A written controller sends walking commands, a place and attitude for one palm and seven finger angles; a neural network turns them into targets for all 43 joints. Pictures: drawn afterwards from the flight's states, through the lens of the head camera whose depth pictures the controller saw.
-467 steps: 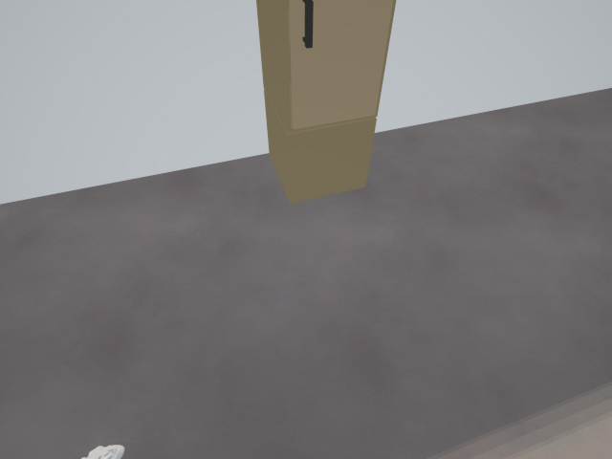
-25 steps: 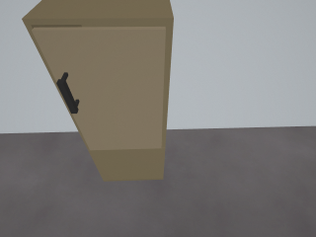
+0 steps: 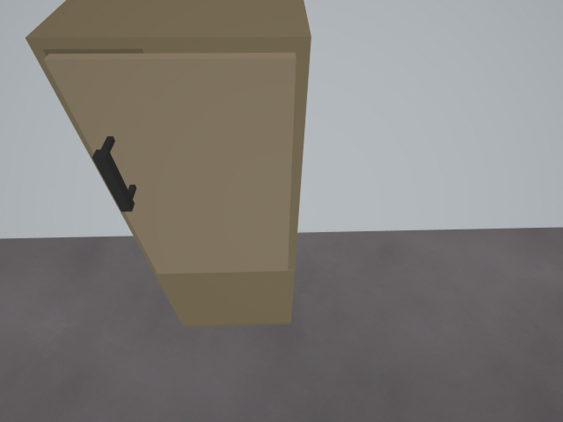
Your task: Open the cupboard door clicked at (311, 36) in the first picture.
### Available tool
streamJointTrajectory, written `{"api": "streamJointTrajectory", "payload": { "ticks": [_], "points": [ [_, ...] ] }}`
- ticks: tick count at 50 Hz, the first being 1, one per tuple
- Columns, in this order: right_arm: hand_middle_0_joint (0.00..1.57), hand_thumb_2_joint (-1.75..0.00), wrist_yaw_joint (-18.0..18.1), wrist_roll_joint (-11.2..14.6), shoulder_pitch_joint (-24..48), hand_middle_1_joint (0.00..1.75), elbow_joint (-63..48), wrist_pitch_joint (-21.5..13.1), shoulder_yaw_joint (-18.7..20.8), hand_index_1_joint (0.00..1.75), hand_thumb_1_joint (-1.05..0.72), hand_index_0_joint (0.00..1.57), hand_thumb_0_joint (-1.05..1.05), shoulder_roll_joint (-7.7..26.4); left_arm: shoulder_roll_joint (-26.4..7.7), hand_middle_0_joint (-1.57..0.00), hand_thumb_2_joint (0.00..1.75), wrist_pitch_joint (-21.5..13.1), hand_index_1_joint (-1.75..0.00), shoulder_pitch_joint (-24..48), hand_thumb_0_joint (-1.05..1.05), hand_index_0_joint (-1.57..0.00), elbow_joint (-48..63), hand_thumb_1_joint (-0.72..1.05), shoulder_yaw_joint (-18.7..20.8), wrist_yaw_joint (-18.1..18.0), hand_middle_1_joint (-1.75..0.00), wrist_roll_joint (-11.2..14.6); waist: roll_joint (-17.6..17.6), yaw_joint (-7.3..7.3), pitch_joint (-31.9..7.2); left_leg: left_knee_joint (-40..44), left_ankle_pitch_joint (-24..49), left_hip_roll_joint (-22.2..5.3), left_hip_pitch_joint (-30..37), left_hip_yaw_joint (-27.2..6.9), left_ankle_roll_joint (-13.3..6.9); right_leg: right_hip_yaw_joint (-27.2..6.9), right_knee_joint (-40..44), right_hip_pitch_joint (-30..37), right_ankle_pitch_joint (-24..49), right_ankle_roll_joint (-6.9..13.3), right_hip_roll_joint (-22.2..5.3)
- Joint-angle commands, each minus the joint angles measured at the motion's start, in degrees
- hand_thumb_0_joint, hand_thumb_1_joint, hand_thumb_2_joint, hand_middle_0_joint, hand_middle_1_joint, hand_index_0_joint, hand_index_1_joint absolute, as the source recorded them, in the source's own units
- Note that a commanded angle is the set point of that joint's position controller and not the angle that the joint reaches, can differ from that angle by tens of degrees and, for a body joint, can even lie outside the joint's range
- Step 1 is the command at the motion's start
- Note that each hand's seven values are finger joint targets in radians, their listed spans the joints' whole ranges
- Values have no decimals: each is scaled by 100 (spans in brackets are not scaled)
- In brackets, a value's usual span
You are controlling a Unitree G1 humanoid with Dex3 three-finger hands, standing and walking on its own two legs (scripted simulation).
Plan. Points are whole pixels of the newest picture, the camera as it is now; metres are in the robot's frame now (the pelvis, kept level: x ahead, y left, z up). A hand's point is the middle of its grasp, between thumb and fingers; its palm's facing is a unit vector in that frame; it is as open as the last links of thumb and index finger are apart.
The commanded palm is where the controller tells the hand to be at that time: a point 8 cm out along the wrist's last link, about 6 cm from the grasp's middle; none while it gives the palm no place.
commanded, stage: look again from close up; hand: left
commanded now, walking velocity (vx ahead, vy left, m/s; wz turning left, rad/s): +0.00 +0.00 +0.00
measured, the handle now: (118, 175) +0.49 +0.33 +0.05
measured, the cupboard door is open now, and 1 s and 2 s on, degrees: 0 0 0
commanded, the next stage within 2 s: shuffle to correct the standing spot in 0.60 s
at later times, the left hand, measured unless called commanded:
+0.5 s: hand out of the picture -0.01 +0.16 -0.17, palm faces +0.03 -0.98 -0.19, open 7.4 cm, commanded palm none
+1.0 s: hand out of the picture -0.04 +0.20 -0.18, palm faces +0.14 -0.96 -0.24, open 7.4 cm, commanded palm none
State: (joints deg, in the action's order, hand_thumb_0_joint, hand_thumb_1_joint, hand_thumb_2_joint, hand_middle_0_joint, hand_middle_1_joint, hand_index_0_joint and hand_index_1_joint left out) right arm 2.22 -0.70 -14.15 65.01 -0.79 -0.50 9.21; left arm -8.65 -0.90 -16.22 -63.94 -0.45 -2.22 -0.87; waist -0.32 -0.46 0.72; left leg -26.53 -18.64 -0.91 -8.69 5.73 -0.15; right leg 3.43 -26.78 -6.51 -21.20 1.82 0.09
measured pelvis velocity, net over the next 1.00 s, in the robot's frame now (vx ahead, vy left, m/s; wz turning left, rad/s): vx -0.03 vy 0.02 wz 0.06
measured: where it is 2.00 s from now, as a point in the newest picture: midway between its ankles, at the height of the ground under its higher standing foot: outside the picture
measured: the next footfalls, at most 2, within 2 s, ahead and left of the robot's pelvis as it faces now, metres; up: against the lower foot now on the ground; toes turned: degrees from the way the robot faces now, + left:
left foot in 1.12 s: +0.02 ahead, +0.18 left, +0.00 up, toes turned +5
right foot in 1.42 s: -0.02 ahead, -0.03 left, +0.00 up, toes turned +1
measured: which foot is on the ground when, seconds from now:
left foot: down 0.00-0.86, up 0.88-1.00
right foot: down 0.00-1.00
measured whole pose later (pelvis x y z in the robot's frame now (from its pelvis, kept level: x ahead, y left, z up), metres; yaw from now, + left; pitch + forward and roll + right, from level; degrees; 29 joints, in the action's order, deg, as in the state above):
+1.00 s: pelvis -0.03 +0.02 +0.00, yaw +3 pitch +0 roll +2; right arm 1.0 -0.4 -11.7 59.8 3.1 2.4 9.9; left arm -9.3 0.1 -16.8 -59.3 2.6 -3.0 -1.8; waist -2.0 -2.7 4.5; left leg -49.4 -29.0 0.4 -22.5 2.7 1.2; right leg 5.7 -31.1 -9.3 -21.7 0.9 -3.8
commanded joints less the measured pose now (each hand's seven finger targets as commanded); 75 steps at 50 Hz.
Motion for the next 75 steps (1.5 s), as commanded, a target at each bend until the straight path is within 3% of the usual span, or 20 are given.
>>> {"api": "streamJointTrajectory", "payload": {
  "ticks": [1, 35, 40, 42, 43, 45, 49, 53, 54, 55, 56, 57, 58, 62, 66, 69, 71, 72, 73, 75],
  "points": [
    [20, -90, 47, 5, -357, 30, -85, -65, 55, 30, -90, 20, 0, 450, -611, -20, 90, -62, -30, -467, 0, -20, 147, 90, 137, -49, -30, -5, 1, 26, 26, 202, 2281, -592, 200, -439, -195, -514, 267, -107, 3097, 70, -698],
    [20, -90, 74, 9, -551, 30, 88, -82, 39, 30, -90, 20, 0, 322, -470, -20, 90, -60, -30, -587, 0, -20, 39, 90, 131, -56, -30, 8, 27, 19, 227, 435, 2130, -604, 222, -510, -194, -442, 528, -119, 2691, 51, -685],
    [20, -90, 65, 19, -373, 30, -242, 49, 149, 30, -90, 20, 0, 437, -840, -20, 90, 12, -30, -651, 0, -20, 236, 90, 346, -129, -30, 4, -106, -120, 39, -151, 2218, -441, -455, -392, -89, -605, 7, 296, 3977, 196, -1151],
    [20, -90, 37, 9, -142, 30, -515, 126, 222, 30, -90, 20, 0, 446, -1014, -20, 90, 47, -30, -896, 0, -20, 277, 90, 463, -149, -30, -18, -655, -261, -53, -941, 993, -171, -1181, -175, 24, -1026, 7, 678, 4830, 492, -1704],
    [20, -90, 26, 3, 64, 30, -663, 166, 259, 30, -90, 20, 0, 422, -1065, -20, 90, 68, -30, -1016, 0, -20, 299, 90, 507, -163, -30, -38, -853, -363, 53, -1530, -404, -40, -1666, -121, 77, -1322, 91, 825, 5404, 815, -2109],
    [20, -90, -8, 4, 494, 30, -919, 197, 311, 30, -90, 20, 0, 400, -1064, -20, 90, 79, -30, -1040, 0, -20, 405, 90, 546, -190, -30, -94, -913, -488, 259, -2704, -1467, -87, -2272, -513, 81, -1671, 253, 672, 5594, 1336, -2540],
    [20, -90, -152, 53, 423, 30, -1125, 247, 371, 30, -90, 20, 0, 324, -1253, -20, 90, 60, -30, -174, 0, -20, 838, 90, 605, -138, -30, -135, -833, -105, 180, -2172, -901, -163, -1655, -640, 149, -1052, 181, -240, 4527, 976, -2224],
    [20, -90, -202, 2, -201, 30, -1056, 213, 422, 30, -90, 20, 0, 414, -1465, -20, 90, 134, -30, 114, 0, -20, 983, 90, 662, -43, -30, -108, -770, 213, 84, -408, 652, 207, 60, 132, 184, -588, -392, -1358, 2602, 412, -1685],
    [20, -90, -182, -32, -453, 30, -1013, 162, 451, 30, -90, 20, 0, 662, -1298, -20, 90, 178, -30, 135, 0, -20, 1040, 90, 627, -17, -30, -85, -141, 310, -95, -20, 1177, -108, 493, -182, 56, -285, -1112, -1557, 1942, 211, -1271],
    [20, -90, -172, -95, -619, 30, -1079, 111, 544, 30, -90, 20, 0, 1166, -830, -20, 90, 244, -30, -16, 0, -20, 1155, 90, 553, 12, -30, -51, 1448, 289, -203, 566, 1854, -1448, 531, -2037, -567, 303, -2302, -2276, -731, -196, -408],
    [20, -90, -161, -85, -717, 30, -1159, 149, 540, 30, -90, 20, 0, 1395, -647, -20, 90, 279, -30, -73, 0, -20, 1207, 90, 484, -12, -30, -43, 1434, 343, -301, 1205, 1064, -2003, -308, -2717, -1123, -102, -3235, -2040, -1788, -154, -192],
    [20, -90, -135, -129, -449, 30, -1220, 122, 497, 30, -90, 20, 0, 1268, -562, -20, 90, 263, -30, -72, 0, -20, 1186, 90, 435, -3, -30, -60, 913, 262, -158, 1554, -770, -1983, -795, -3000, -1293, -295, -3657, -2071, -1480, -72, -272],
    [20, -90, -121, -146, -128, 30, -1275, 83, 472, 30, -90, 20, 0, 1201, -564, -20, 90, 216, -30, -75, 0, -20, 1078, 90, 419, 21, -30, -88, 1032, 127, -86, 1711, -1632, -1848, -991, -3138, -1277, -432, -3878, -2172, -1134, -19, -338],
    [20, -90, -103, -154, 222, 30, -1221, 3, 350, 30, -90, 20, 0, 897, -471, -20, 90, 155, -30, -534, 0, -20, 727, 90, 315, 159, -30, -95, 789, -27, -3, 1615, -895, -1343, -1064, -1957, -916, -208, -2864, -1632, -540, -107, -327],
    [20, -90, -77, -165, -168, 30, -1016, 45, 410, 30, -90, 20, 0, 947, -385, -20, 90, 141, -30, -337, 0, -20, 783, 90, 249, 162, -30, -67, 593, 163, -5, 1487, -520, -1406, -639, -1904, -941, -103, -1442, -1298, -665, -104, -159],
    [20, -90, -75, -95, -189, 30, -896, 56, 368, 30, -90, 20, 0, 844, -414, -20, 90, 67, -30, -695, 0, -20, 620, 90, 253, 135, -30, -49, 358, -36, -88, 953, -136, -1116, -908, -1502, -634, -165, 314, -272, 394, -108, -141],
    [20, -90, -103, -4, -158, 30, -877, 22, 239, 30, -90, 20, 0, 414, -751, -20, 90, -20, -30, -663, 0, -20, 560, 90, 255, 84, -30, -56, -604, 5, 76, 81, -97, -316, -1310, -553, -116, -1260, 1155, -62, 274, 150, -985],
    [20, -90, -148, -15, 375, 30, -1191, 44, 277, 30, -90, 20, 0, 771, -861, -20, 90, 25, -30, -739, 0, -20, 600, 90, 180, -93, -30, -150, -600, -114, 490, -1157, -19, -85, -734, -245, 134, -1734, 1532, -1326, 11, 217, -1067],
    [20, -90, -192, -62, 184, 30, -1223, 141, 219, 30, -90, 20, 0, 605, -952, -20, 90, -38, -30, -293, 0, -20, 697, 90, 197, -132, -30, -85, -465, 268, 618, -1368, -46, -189, -768, -437, 110, -1620, 1748, -1581, -274, 376, -1349],
    [20, -90, -214, -80, -244, 30, -1089, 64, 169, 30, -90, 20, 0, 372, -733, -20, 90, -160, -30, -143, 0, -20, 809, 90, 156, -139, -30, -5, -797, 303, 232, -892, 314, -188, -732, -417, -42, -972, 1045, -942, 1199, 421, -948]
  ]
}}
